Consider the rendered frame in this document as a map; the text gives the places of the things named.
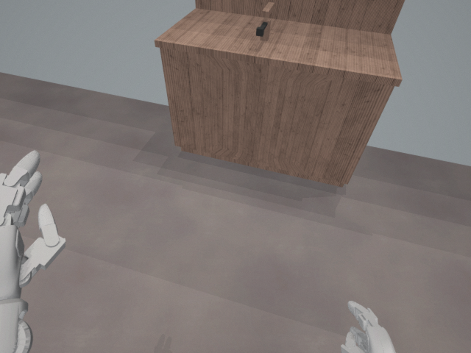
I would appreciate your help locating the robot left hand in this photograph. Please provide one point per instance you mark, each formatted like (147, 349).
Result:
(16, 191)

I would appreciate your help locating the left robot forearm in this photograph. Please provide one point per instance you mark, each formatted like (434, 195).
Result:
(15, 334)

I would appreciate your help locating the robot right hand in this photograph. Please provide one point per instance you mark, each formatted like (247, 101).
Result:
(375, 339)

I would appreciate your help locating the tap lever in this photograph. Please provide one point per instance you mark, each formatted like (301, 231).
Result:
(260, 30)

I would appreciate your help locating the counter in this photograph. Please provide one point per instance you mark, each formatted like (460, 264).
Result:
(302, 100)

